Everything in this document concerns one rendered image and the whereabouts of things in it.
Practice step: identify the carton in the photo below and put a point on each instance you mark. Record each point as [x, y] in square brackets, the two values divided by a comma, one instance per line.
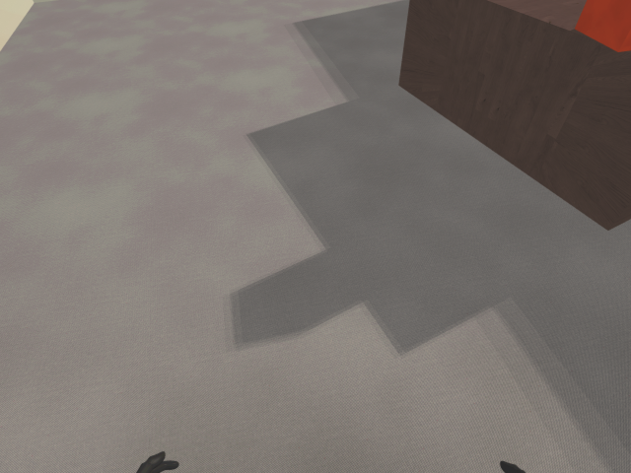
[608, 22]

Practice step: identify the pedestal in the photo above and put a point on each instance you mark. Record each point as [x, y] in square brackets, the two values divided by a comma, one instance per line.
[518, 77]

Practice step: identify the robot left hand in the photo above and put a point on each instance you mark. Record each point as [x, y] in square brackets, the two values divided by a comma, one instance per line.
[156, 464]

